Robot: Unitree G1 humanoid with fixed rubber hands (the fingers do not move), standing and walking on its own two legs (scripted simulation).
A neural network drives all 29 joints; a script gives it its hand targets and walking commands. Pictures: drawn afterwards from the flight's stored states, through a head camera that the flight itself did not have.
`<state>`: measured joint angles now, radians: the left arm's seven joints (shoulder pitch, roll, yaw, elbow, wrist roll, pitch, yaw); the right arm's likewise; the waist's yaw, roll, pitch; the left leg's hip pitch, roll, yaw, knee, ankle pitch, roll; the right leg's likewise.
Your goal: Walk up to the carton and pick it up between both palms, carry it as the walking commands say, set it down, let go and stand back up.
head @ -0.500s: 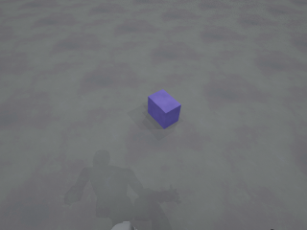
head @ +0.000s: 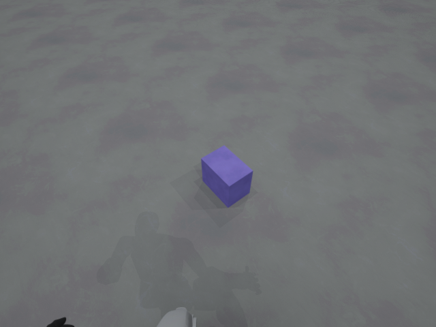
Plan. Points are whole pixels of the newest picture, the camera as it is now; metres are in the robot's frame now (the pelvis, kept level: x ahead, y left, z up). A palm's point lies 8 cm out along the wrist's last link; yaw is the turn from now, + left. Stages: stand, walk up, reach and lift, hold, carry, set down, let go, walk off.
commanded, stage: walk up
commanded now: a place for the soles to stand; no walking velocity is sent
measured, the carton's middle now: (226, 176) +0.94 +0.02 -0.65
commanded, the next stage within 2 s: none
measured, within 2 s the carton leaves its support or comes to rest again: neither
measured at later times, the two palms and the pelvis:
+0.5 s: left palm (81, 257) +0.26 +0.32 -0.09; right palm (397, 287) +0.24 -0.34 -0.10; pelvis +0.18 -0.01 -0.01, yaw +0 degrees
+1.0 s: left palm (105, 196) +0.43 +0.33 -0.10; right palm (372, 222) +0.39 -0.35 -0.11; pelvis +0.35 -0.01 -0.02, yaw +0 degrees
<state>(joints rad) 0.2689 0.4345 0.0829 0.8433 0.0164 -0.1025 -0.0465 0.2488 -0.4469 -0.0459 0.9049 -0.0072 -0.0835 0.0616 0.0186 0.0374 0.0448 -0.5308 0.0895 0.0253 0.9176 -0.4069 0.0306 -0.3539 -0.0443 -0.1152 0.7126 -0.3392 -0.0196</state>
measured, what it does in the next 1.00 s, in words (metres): walks ahead: left foot, then right foot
